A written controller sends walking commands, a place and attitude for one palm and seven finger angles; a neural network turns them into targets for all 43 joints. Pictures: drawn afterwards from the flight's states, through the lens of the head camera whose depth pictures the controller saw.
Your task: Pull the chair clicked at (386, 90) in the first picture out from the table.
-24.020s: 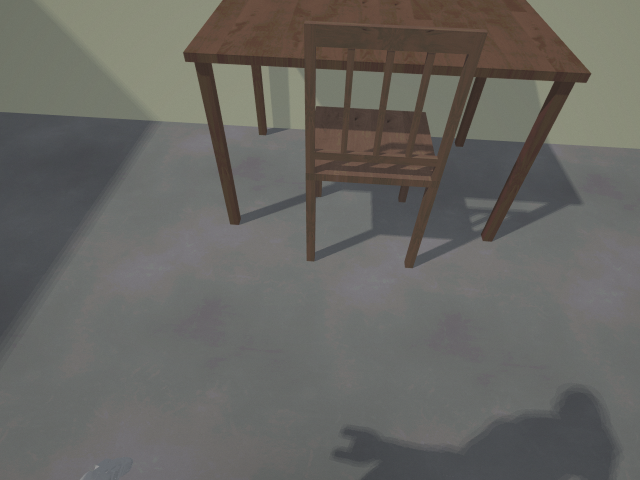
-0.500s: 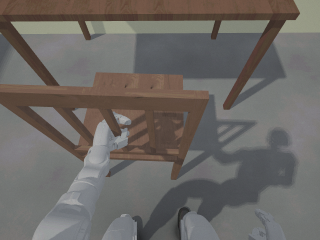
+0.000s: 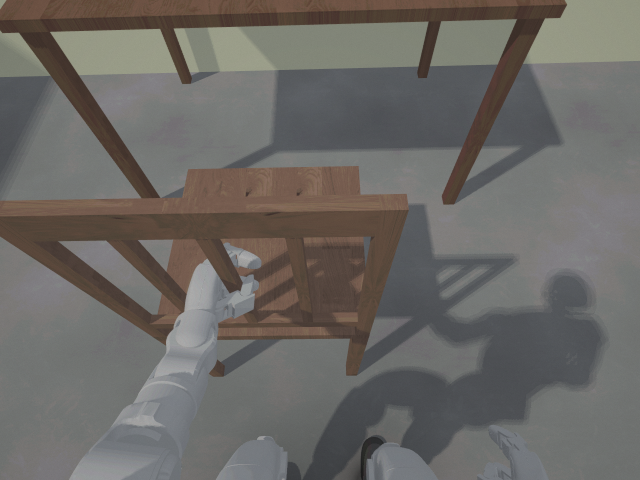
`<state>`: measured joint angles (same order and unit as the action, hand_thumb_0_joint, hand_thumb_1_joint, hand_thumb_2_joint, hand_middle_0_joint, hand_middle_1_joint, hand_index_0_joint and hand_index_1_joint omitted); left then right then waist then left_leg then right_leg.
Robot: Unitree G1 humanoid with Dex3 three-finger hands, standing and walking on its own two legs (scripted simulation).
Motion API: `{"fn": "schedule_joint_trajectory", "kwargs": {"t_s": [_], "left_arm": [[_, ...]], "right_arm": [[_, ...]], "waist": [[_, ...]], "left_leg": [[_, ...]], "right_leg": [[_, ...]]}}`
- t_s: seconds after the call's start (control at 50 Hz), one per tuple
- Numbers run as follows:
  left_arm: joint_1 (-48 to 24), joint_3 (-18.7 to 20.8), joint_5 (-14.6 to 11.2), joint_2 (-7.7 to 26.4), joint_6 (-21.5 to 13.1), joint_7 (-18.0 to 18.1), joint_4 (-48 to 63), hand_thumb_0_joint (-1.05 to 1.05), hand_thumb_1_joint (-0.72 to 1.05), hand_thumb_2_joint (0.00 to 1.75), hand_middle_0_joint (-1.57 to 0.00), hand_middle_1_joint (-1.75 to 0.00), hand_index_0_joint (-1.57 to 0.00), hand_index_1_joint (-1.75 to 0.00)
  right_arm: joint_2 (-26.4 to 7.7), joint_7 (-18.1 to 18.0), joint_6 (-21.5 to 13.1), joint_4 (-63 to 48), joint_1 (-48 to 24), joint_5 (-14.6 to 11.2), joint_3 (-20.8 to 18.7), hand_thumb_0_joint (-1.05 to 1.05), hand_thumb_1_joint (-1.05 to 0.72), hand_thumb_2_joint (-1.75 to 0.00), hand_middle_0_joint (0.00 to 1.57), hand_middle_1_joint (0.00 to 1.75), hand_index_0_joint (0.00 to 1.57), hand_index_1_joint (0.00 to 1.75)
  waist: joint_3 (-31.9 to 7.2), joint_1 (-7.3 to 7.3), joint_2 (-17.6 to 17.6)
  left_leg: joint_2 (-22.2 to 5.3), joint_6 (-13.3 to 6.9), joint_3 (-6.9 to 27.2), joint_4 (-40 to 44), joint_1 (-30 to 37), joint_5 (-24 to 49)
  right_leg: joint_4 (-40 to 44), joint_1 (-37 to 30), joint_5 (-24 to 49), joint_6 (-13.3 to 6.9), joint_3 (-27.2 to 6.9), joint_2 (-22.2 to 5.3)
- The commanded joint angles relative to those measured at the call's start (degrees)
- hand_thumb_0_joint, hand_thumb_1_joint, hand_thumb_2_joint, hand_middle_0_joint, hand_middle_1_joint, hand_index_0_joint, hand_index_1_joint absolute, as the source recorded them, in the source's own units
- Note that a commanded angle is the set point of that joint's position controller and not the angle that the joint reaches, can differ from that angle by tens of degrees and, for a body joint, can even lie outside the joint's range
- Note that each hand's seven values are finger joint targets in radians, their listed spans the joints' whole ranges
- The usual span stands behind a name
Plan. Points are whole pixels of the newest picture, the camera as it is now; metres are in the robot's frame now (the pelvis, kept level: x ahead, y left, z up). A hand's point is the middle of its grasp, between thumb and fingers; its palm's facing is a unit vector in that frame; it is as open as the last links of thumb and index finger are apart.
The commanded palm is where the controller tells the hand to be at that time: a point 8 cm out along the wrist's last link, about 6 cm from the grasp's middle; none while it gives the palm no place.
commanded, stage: step backward, pulling the chair out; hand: left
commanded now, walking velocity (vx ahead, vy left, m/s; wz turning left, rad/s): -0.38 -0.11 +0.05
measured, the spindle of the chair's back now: (234, 285) +0.37 +0.13 -0.07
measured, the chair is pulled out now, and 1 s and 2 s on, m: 0.44 0.64 0.64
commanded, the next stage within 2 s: stop walking, hand still on the chair in 0.20 s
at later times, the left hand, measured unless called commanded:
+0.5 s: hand (228, 412) +0.20 +0.12 -0.07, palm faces +0.01 -0.98 -0.18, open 5.0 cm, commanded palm +0.18 +0.17 -0.06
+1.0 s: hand (227, 457) +0.15 +0.12 -0.07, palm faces -0.13 -0.98 -0.14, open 4.9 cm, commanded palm +0.14 +0.17 -0.06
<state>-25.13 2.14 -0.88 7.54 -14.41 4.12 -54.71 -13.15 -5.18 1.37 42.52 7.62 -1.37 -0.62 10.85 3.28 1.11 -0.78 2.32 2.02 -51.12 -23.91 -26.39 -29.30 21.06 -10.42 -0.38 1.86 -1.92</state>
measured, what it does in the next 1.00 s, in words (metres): walks backwards: left foot, then right foot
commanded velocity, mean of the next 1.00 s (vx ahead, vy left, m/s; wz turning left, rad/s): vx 0.01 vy -0.02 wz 0.00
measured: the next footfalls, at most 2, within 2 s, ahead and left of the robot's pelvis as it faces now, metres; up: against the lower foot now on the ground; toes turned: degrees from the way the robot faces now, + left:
left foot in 0.10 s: -0.04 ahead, +0.14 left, +0.00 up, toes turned -3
right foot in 0.38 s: -0.07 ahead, -0.15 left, +0.00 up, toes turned -3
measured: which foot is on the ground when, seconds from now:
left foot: up 0.00-0.08, down 0.10-1.00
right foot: down 0.00-0.12, up 0.14-0.36, down 0.38-1.00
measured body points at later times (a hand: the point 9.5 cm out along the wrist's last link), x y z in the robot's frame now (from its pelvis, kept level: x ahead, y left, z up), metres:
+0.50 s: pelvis -0.14 -0.02 +0.00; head -0.05 -0.04 +0.44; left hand +0.19 +0.17 -0.05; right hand -0.05 -0.25 -0.15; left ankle -0.08 +0.15 -0.73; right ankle -0.11 -0.15 -0.74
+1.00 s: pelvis -0.14 +0.03 +0.00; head -0.11 +0.02 +0.45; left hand +0.15 +0.17 -0.05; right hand -0.04 -0.20 -0.13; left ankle -0.08 +0.15 -0.74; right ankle -0.12 -0.15 -0.73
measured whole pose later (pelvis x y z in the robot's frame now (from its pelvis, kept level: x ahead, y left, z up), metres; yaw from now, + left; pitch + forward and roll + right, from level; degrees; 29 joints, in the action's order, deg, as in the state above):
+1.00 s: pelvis -0.14 +0.03 +0.00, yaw -4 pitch -3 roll -1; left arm -9.5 -4.3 -0.8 6.5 -10.9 3.5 -45.8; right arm -8.9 -5.3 -0.6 41.6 13.8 -2.1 1.7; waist 5.6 0.6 0.5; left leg -1.4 0.5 0.2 -30.7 -15.7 -12.4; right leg -28.0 13.2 -12.5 3.6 -3.2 -3.6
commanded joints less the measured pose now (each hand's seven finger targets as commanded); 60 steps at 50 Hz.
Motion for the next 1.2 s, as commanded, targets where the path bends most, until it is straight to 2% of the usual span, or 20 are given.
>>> {"fn": "schedule_joint_trajectory", "kwargs": {"t_s": [0.0,0.06,0.08,0.1,0.12,0.14,0.18,0.22,0.28,0.3,0.36,0.4,0.42,0.44,0.5,0.58,0.66,0.76,0.98,1.18], "left_arm": [[-9.4,0.37,0.33,8.87,-1.53,1.0,8.12,0.0,0.9,0.9,-0.5,-1.45,-0.5,-1.45],[-10.38,-2.21,-0.12,7.99,-1.73,0.9,10.84,0.0,0.9,0.9,-0.5,-1.45,-0.5,-1.45],[-10.31,-2.8,-0.31,6.34,-1.9,0.7,12.64,0.0,0.9,0.9,-0.5,-1.45,-0.5,-1.45],[-11.06,-3.89,-0.18,4.23,-2.16,0.29,14.02,0.0,0.9,0.9,-0.5,-1.45,-0.5,-1.45],[-13.58,-4.42,0.01,3.57,-2.59,-0.24,16.99,0.0,0.9,0.9,-0.5,-1.45,-0.5,-1.45],[-15.17,-4.67,0.62,3.38,-2.84,-0.67,19.32,0.0,0.9,0.9,-0.5,-1.45,-0.5,-1.45],[-13.06,-3.5,0.01,3.17,-2.49,-0.4,18.36,0.0,0.9,0.9,-0.5,-1.45,-0.5,-1.45],[-14.32,-4.1,0.27,2.86,-2.07,-0.29,17.1,0.0,0.9,0.9,-0.5,-1.45,-0.5,-1.45],[-14.62,-4.21,0.83,4.86,-1.87,-1.01,13.66,0.0,0.9,0.9,-0.5,-1.45,-0.5,-1.45],[-14.88,-3.18,0.85,7.78,-2.37,-1.28,23.48,0.0,0.9,0.9,-0.5,-1.45,-0.5,-1.45],[-8.0,-1.03,1.56,10.91,-0.96,-1.29,22.42,0.0,0.9,0.9,-0.5,-1.45,-0.5,-1.45],[-8.35,1.17,1.24,12.76,1.16,-0.07,20.13,0.0,0.9,0.9,-0.5,-1.45,-0.5,-1.45],[-8.99,3.39,0.11,14.79,2.22,0.53,19.08,0.0,0.9,0.9,-0.5,-1.45,-0.5,-1.45],[-8.75,3.54,-0.27,14.56,2.62,0.82,18.09,0.0,0.9,0.9,-0.5,-1.45,-0.5,-1.45],[-6.1,3.17,-0.13,13.56,3.12,1.28,16.32,0.0,0.9,0.9,-0.5,-1.45,-0.5,-1.45],[-5.14,2.27,-0.26,11.93,3.21,1.06,14.74,0.0,0.9,0.9,-0.5,-1.45,-0.5,-1.45],[-3.59,0.37,-0.29,9.83,2.65,0.42,13.4,0.0,0.9,0.9,-0.5,-1.45,-0.5,-1.45],[-1.06,-2.68,-0.48,5.88,1.49,-0.04,15.16,0.0,0.9,0.9,-0.5,-1.45,-0.5,-1.45],[3.44,-4.06,1.09,5.49,1.36,0.56,18.36,0.0,0.9,0.9,-0.5,-1.45,-0.5,-1.45],[5.03,-3.97,0.93,5.57,1.78,0.44,17.76,0.0,0.9,0.9,-0.5,-1.45,-0.5,-1.45]], "right_arm": [[-6.42,-1.16,-1.95,-5.96,4.0,-0.07,-1.96,0.0,-0.9,-0.9,0.2,0.3,0.2,0.3],[-8.17,-1.99,-2.14,-5.74,5.82,0.03,-2.83,0.0,-0.9,-0.9,0.2,0.3,0.2,0.3],[-9.78,-1.83,-2.14,-6.83,5.33,0.52,-3.5,0.0,-0.9,-0.9,0.2,0.3,0.2,0.3],[-9.61,-1.04,-1.8,-7.59,6.08,0.67,-4.19,0.0,-0.9,-0.9,0.2,0.3,0.2,0.3],[-7.72,-0.2,-2.0,-7.77,4.96,1.47,-3.81,0.0,-0.9,-0.9,0.2,0.3,0.2,0.3],[-7.25,0.56,-2.16,-7.48,4.38,2.91,-3.48,0.0,-0.9,-0.9,0.2,0.3,0.2,0.3],[-7.63,1.38,-1.69,-6.86,5.32,1.84,-4.52,0.0,-0.9,-0.9,0.2,0.3,0.2,0.3],[-8.81,1.93,-2.07,-6.9,7.47,0.69,-5.06,0.0,-0.9,-0.9,0.2,0.3,0.2,0.3],[-8.89,1.37,-2.73,-5.46,9.31,1.23,-4.5,0.0,-0.9,-0.9,0.2,0.3,0.2,0.3],[-8.6,1.53,-2.65,-7.55,8.75,0.97,-4.32,0.0,-0.9,-0.9,0.2,0.3,0.2,0.3],[-8.41,1.33,-2.24,-8.66,7.51,-0.08,-3.41,0.0,-0.9,-0.9,0.2,0.3,0.2,0.3],[-7.12,0.89,-1.59,-9.65,6.58,-1.45,-2.97,0.0,-0.9,-0.9,0.2,0.3,0.2,0.3],[-7.09,0.39,-0.93,-9.92,5.25,-1.76,-3.22,0.0,-0.9,-0.9,0.2,0.3,0.2,0.3],[-6.5,0.04,-0.75,-9.89,3.82,-1.67,-2.85,0.0,-0.9,-0.9,0.2,0.3,0.2,0.3],[-5.82,-0.32,-1.02,-8.63,2.81,-0.77,-1.73,0.0,-0.9,-0.9,0.2,0.3,0.2,0.3],[-5.46,-1.14,-1.59,-7.26,3.56,-0.26,-1.45,0.0,-0.9,-0.9,0.2,0.3,0.2,0.3],[-5.48,-1.55,-2.03,-6.64,3.3,-0.04,-1.49,0.0,-0.9,-0.9,0.2,0.3,0.2,0.3],[-5.91,-1.22,-2.65,-8.06,2.87,-0.4,-1.46,0.0,-0.9,-0.9,0.2,0.3,0.2,0.3],[-5.95,-0.68,-4.76,-7.72,3.63,-0.25,-1.06,0.0,-0.9,-0.9,0.2,0.3,0.2,0.3],[-5.52,-0.81,-4.1,-7.31,2.98,-0.19,-1.02,0.0,-0.9,-0.9,0.2,0.3,0.2,0.3]], "waist": [[-27.53,-2.9,-14.33],[-25.49,-1.08,-6.91],[-24.89,-1.86,2.58],[-24.09,-1.56,9.4],[-24.08,-0.78,17.88],[-23.09,-0.7,22.31],[-22.03,-1.48,15.5],[-22.6,-1.07,10.22],[-22.87,-0.25,8.78],[-24.84,-0.96,9.61],[-26.36,-1.6,9.87],[-27.85,-0.73,-2.87],[-27.91,-1.2,-13.25],[-25.53,-1.55,-16.11],[-21.01,-2.0,-7.31],[-17.59,-1.73,-8.76],[-11.53,-1.42,-6.75],[-8.8,-2.42,0.57],[-19.75,-3.14,1.1],[-18.86,-2.63,-1.59]], "left_leg": [[-1.37,0.13,-0.05,13.68,2.95,1.45],[-6.11,-1.36,-1.69,32.43,13.24,22.23],[-13.5,-4.75,5.42,35.04,13.35,34.81],[-18.56,-8.11,7.87,30.82,15.95,50.56],[-21.22,-10.59,9.59,28.24,20.56,61.09],[-22.52,-12.2,11.84,27.01,20.98,64.49],[-21.88,-11.69,9.82,22.87,25.1,66.87],[-18.85,-8.53,6.85,20.31,31.32,65.04],[-18.22,-7.32,8.43,19.58,32.42,62.26],[-18.01,-7.4,8.24,19.37,31.35,58.47],[-12.65,-4.75,2.3,16.21,22.74,39.86],[-7.48,-1.82,-2.35,15.42,14.36,20.0],[-4.97,-1.28,-2.84,14.41,10.92,10.45],[-3.08,-1.6,-2.22,13.41,9.31,4.86],[-0.95,-2.78,-2.38,14.99,10.82,4.98],[-0.02,-3.55,-2.21,16.79,12.66,4.61],[-0.43,-4.11,-0.19,19.46,14.02,5.01],[-5.4,-6.15,7.53,30.7,8.44,2.67],[-5.97,-5.16,4.01,28.66,15.9,18.1],[-4.87,-4.24,1.46,26.68,16.43,19.76]], "right_leg": [[2.77,-20.51,32.09,-5.89,-10.1,-14.99],[-2.31,-14.89,21.43,-2.12,-7.06,-10.21],[-7.02,-11.74,14.29,0.47,-3.34,-4.77],[-13.92,-6.95,4.66,1.13,-2.07,-0.93],[-19.05,-0.44,-12.28,0.87,-1.75,0.31],[-25.16,3.19,-17.99,0.86,-3.27,0.2],[-23.13,5.05,-17.62,-0.27,-5.67,0.22],[-11.26,4.38,-12.8,-0.18,-2.83,0.04],[0.31,1.06,-9.54,0.3,-1.97,1.09],[3.62,-2.76,-7.76,0.51,-1.6,1.07],[12.12,-14.41,7.7,0.15,-1.58,-1.34],[5.67,-18.21,12.0,-1.45,-4.0,-5.87],[5.96,-17.87,5.04,-2.66,-8.05,-8.24],[8.46,-15.3,-2.79,-3.47,-9.73,-9.82],[11.5,-8.46,-18.36,-2.96,-11.11,-9.7],[12.29,-5.11,-25.68,-2.73,-9.36,-9.03],[12.73,0.3,-26.04,-2.5,-8.31,-7.67],[5.44,-3.29,-17.56,-0.13,-3.67,-1.41],[4.33,-8.81,-1.38,0.79,-3.55,-1.24],[5.93,-8.09,2.11,0.53,-4.54,-2.34]]}}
